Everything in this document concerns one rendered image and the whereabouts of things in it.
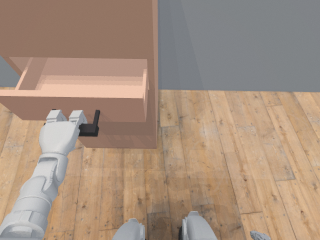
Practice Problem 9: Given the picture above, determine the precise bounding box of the cabinet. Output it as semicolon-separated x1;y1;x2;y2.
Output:
0;0;158;149

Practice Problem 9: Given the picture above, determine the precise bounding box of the drawer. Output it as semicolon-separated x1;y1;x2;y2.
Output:
0;57;149;122

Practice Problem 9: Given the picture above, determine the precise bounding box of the left robot forearm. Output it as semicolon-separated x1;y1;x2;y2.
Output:
0;152;69;240

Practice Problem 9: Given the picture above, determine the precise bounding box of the right robot hand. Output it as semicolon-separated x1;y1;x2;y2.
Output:
250;230;271;240

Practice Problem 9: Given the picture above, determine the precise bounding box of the robot left thigh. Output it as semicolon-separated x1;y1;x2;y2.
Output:
112;222;145;240

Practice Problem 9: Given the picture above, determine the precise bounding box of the left robot hand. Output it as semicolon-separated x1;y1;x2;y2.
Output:
39;110;88;157

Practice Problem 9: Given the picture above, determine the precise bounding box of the left robot shin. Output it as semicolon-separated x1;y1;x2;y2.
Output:
128;218;138;222

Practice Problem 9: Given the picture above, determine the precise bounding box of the handle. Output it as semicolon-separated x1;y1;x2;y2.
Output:
44;109;100;137

